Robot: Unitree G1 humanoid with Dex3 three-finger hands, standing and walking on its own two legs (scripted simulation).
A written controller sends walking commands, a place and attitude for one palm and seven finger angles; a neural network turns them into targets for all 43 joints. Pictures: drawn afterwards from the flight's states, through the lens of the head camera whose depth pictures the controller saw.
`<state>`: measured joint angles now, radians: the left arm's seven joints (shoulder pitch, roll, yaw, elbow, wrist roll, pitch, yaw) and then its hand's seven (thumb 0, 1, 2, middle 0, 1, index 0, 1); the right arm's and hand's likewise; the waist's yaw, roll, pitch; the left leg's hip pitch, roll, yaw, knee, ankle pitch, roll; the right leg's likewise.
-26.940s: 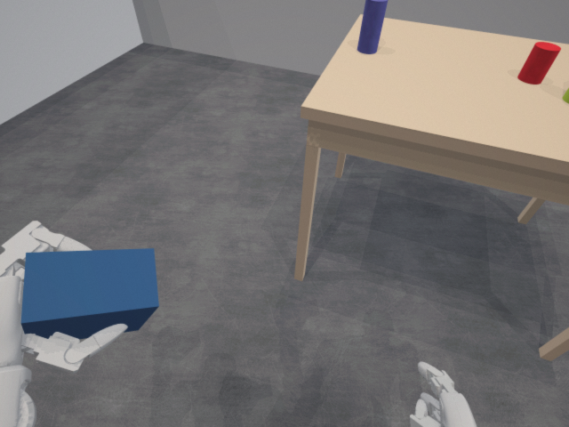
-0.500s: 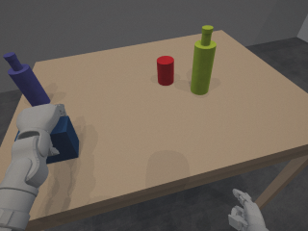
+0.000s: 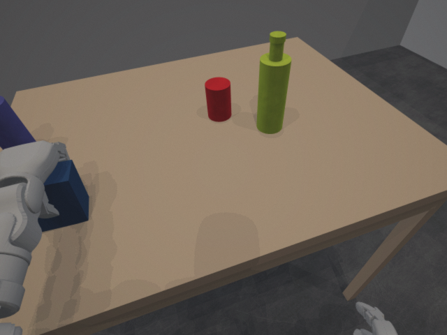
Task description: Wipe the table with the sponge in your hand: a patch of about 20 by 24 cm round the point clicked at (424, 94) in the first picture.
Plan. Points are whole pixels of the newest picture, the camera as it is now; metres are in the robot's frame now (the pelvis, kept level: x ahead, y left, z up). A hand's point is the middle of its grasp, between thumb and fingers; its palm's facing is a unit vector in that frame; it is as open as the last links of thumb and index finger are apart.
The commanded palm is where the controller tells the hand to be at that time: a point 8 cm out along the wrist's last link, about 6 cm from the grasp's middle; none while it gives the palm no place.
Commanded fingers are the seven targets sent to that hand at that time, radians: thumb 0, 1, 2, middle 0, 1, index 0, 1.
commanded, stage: wipe forward along the first lane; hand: left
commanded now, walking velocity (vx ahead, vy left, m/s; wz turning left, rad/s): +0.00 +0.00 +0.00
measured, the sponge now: (50, 204) +0.31 +0.36 +0.07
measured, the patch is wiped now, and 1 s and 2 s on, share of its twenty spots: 0.20 0.30 0.45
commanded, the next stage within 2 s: slide across to the middle lane in 0.34 s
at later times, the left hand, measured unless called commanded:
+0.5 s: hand (39, 167) +0.36 +0.39 +0.12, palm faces -0.13 +0.03 -0.99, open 10.2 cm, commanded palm +0.35 +0.36 +0.17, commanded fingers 0.00 0.10 1.30 -1.20 -1.60 -1.20 -1.60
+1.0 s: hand (79, 153) +0.40 +0.32 +0.13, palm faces -0.04 -0.01 -1.00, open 10.2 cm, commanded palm +0.38 +0.31 +0.19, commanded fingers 0.00 0.10 1.30 -1.20 -1.60 -1.20 -1.60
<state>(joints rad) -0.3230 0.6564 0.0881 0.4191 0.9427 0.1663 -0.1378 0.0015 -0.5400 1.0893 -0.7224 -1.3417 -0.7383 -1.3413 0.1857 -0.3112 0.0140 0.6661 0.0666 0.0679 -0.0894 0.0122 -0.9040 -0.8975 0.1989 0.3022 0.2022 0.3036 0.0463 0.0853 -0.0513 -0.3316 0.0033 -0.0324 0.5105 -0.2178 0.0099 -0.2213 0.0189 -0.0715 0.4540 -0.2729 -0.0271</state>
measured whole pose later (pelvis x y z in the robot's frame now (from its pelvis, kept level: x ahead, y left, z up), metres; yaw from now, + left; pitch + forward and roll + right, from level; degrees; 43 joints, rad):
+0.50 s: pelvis -0.01 +0.02 +0.00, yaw +0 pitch +5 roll -2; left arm -0.58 0.71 0.06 0.75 1.02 0.07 -0.09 0.00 -0.55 1.10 -0.72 -1.34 -0.74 -1.34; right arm 0.25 -0.28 0.01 0.69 0.08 0.08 -0.09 0.01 -0.90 -0.90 0.20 0.30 0.20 0.30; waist 0.01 0.07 -0.07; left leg -0.41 -0.01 -0.02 0.52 -0.20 0.04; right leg -0.30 0.00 -0.06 0.45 -0.25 -0.01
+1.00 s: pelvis +0.02 +0.02 +0.00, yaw +0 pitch +5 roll -1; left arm -0.57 0.54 -0.10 0.54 0.97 0.31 -0.07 0.00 -0.54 1.08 -0.72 -1.33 -0.73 -1.34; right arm 0.13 -0.27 0.03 0.65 0.08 0.04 -0.06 0.01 -0.90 -0.90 0.20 0.30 0.20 0.30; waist 0.05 0.08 -0.07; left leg -0.33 -0.03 -0.02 0.46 -0.21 0.04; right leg -0.22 -0.02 -0.06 0.40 -0.26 0.00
